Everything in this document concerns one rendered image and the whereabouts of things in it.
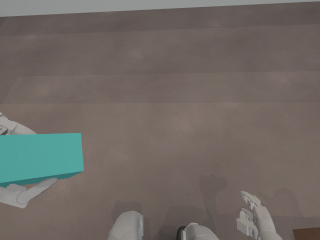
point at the right robot hand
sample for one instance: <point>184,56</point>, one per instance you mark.
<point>252,223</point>

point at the left robot hand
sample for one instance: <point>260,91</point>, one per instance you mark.
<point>14,194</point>

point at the right robot forearm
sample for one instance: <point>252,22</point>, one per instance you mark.
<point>268,235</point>

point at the right robot thigh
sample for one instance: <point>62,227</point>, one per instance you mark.
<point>198,232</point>

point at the sponge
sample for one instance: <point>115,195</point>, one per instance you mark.
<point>31,158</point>

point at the table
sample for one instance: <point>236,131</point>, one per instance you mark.
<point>307,233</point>

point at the robot thigh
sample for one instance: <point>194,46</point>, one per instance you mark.
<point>198,232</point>
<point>128,226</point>

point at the left robot thigh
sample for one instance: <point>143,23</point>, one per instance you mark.
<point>128,226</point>

